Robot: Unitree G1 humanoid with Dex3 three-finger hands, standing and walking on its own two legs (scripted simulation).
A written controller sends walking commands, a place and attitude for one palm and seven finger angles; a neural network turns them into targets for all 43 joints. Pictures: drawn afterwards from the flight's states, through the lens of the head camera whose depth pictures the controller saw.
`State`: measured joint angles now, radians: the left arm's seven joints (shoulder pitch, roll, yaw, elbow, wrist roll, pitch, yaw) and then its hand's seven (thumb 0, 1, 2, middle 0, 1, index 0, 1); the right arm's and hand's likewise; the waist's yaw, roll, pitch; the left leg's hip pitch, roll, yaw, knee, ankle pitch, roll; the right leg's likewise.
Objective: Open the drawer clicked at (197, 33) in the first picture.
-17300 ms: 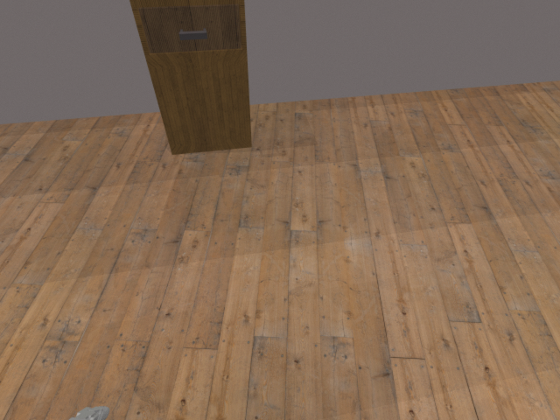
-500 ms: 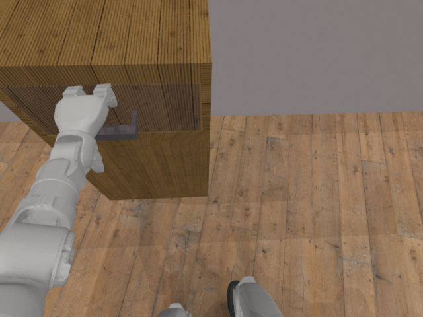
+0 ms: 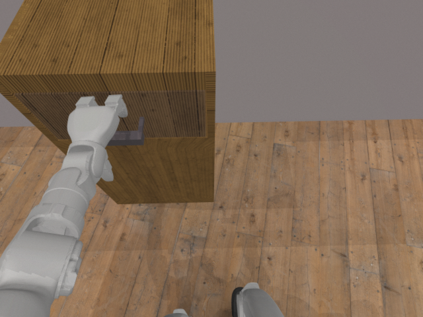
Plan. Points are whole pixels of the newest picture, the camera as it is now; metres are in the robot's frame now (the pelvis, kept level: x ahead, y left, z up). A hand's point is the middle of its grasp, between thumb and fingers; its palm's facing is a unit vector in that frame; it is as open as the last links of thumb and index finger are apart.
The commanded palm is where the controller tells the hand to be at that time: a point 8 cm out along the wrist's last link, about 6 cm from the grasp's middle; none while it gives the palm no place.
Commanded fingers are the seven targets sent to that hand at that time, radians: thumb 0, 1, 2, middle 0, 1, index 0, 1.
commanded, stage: lower the fingers behind the handle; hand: left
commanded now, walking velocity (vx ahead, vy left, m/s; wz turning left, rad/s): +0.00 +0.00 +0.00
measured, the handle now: (120, 130) +0.53 +0.21 -0.06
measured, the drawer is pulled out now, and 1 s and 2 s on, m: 0.00 0.00 0.00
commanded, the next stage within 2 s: close the thumb around the handle in 1.64 s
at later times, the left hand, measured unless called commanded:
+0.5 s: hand (108, 146) +0.47 +0.21 -0.03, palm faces -0.06 -0.01 -1.00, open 13.8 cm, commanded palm +0.45 +0.22 +0.02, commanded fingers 0.00 -0.50 0.30 -0.30 -1.20 -0.30 -1.20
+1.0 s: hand (115, 151) +0.47 +0.21 -0.06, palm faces -0.06 -0.02 -1.00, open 13.8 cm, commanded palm +0.45 +0.22 -0.01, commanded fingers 0.00 -0.50 0.30 -0.30 -1.20 -0.30 -1.20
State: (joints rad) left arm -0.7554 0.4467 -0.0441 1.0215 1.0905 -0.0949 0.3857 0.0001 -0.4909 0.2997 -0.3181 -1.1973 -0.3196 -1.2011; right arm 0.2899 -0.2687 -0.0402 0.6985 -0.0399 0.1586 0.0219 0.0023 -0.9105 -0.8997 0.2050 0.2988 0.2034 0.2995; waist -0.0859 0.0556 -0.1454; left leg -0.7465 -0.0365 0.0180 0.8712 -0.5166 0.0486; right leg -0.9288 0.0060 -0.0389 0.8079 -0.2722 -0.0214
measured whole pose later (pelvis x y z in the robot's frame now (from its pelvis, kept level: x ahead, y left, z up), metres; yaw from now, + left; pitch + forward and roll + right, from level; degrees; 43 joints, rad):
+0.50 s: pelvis -0.02 -0.01 -0.02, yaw +0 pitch +26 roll +0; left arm -0.82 0.51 -0.01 1.10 1.11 -0.12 0.42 0.00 -0.49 0.30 -0.32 -1.20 -0.32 -1.20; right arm 0.29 -0.28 -0.03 0.72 -0.05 0.11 0.02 0.00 -0.91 -0.90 0.20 0.30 0.20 0.30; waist -0.13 0.04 -0.15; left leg -0.91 -0.03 0.02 1.02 -0.55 0.04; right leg -1.09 0.00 -0.04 0.93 -0.29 -0.03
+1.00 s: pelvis -0.03 +0.00 -0.04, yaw +0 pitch +28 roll +0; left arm -0.85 0.51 0.01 1.11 1.12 -0.12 0.44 0.00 -0.49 0.30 -0.31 -1.20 -0.32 -1.20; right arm 0.29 -0.28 -0.02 0.73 -0.06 0.10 0.03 0.00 -0.91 -0.90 0.21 0.30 0.20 0.30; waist -0.14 0.05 -0.17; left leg -1.04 -0.03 0.02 1.13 -0.59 0.05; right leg -1.21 0.00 -0.04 1.03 -0.31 -0.03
